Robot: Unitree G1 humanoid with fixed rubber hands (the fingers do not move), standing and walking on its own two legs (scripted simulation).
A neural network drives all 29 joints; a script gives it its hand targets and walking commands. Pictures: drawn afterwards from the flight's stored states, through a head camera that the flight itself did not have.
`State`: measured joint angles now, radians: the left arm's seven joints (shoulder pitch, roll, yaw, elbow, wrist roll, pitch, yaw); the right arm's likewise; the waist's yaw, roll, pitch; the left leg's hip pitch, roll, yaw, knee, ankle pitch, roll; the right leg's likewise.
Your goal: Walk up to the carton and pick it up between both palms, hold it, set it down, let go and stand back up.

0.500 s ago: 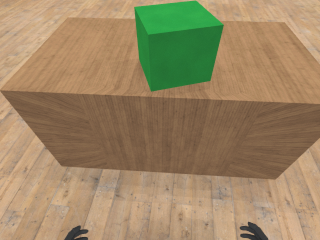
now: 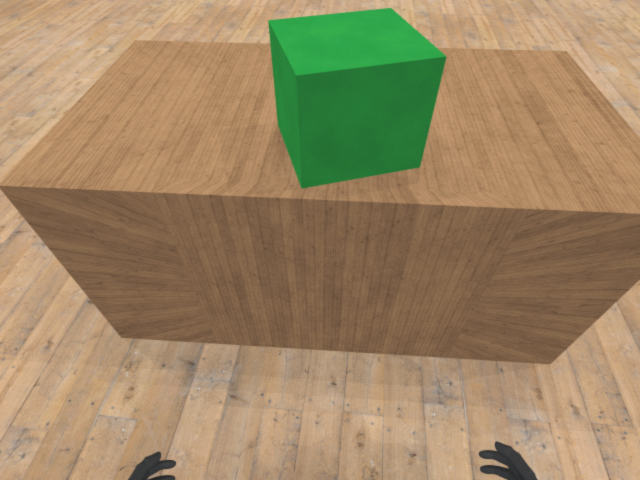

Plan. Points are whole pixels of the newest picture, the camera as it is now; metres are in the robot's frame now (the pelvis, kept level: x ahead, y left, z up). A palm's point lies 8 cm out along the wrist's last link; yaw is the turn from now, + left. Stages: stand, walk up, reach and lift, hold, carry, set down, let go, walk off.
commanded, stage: stand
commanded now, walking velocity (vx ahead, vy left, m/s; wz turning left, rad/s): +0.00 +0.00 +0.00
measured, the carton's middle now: (347, 96) +0.85 -0.07 +0.05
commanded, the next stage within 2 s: none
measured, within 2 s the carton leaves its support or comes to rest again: neither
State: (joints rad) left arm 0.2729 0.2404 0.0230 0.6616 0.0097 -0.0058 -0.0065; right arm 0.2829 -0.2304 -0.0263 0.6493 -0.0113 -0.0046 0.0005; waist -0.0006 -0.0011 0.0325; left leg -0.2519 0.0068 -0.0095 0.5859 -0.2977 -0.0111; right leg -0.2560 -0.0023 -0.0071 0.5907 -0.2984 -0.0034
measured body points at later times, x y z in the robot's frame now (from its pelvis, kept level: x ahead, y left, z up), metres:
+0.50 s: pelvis -0.01 +0.00 +0.00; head +0.00 +0.00 +0.45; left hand +0.10 +0.25 -0.11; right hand +0.10 -0.25 -0.11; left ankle +0.01 +0.13 -0.73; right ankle +0.01 -0.12 -0.73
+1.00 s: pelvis +0.00 +0.00 +0.00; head +0.00 +0.00 +0.45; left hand +0.10 +0.26 -0.11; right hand +0.10 -0.25 -0.11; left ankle +0.01 +0.13 -0.73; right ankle +0.01 -0.12 -0.73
